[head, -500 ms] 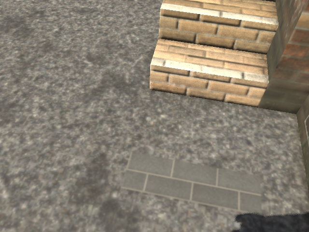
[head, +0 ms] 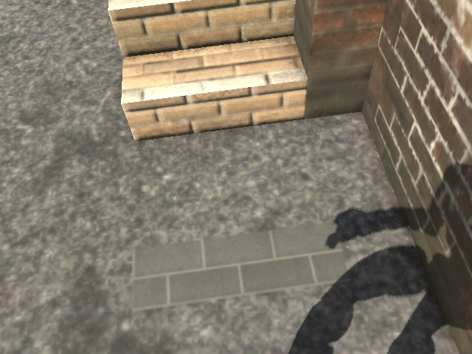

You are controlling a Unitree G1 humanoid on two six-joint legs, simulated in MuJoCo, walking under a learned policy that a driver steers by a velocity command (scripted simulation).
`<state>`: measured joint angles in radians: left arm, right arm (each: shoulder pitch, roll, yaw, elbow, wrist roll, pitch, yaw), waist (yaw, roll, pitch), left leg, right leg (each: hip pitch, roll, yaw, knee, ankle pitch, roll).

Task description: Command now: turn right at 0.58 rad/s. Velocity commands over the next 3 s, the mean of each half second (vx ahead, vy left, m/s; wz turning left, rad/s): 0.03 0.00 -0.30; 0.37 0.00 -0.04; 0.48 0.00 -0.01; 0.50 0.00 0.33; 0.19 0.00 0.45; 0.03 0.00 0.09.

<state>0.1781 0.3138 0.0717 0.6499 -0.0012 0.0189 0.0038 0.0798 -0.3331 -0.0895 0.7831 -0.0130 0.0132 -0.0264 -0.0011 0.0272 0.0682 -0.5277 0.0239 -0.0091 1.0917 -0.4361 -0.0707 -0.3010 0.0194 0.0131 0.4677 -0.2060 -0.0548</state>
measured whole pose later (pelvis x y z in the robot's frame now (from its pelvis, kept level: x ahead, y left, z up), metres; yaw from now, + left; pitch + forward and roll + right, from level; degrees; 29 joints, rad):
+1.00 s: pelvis +0.19 +0.05 -0.02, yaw -8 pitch +1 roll +0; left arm 0.49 0.31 0.03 0.84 -0.01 -0.05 0.01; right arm 0.02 -0.30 -0.01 0.70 0.01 -0.10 0.08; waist 0.08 0.01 0.04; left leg -0.49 0.01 0.03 0.54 -0.08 0.06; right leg 0.12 -0.07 0.00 0.31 -0.44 0.05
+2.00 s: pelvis +0.72 +0.06 -0.01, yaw +5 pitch +1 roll -2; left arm 0.36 0.25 0.04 0.97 0.02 -0.10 0.01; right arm 0.05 -0.28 -0.01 0.77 -0.05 -0.03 0.08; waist 0.04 0.03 0.05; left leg -0.53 0.06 0.05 0.59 -0.11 0.09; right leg 0.09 -0.07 -0.25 0.24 -0.32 0.08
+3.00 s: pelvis +0.88 +0.11 +0.00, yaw +20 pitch -1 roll +0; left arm 0.11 0.26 -0.03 1.02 0.02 -0.09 0.00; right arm 0.12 -0.27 -0.03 0.96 0.00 0.03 -0.02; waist 0.02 0.00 0.04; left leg -0.12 -0.13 -0.11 0.34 -0.18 0.08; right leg -0.14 0.00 0.00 0.37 -0.21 0.00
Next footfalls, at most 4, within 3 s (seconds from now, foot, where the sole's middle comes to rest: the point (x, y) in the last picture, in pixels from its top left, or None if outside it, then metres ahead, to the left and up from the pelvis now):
0.26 left None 0.07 0.15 -0.78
0.58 right None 0.03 -0.09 -0.78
1.02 left None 0.37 0.14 -0.78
1.52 right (295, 280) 0.63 -0.10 -0.78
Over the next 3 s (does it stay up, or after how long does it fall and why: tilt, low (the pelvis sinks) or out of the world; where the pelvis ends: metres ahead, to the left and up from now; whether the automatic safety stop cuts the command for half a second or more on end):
stays up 0.88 0.11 0.00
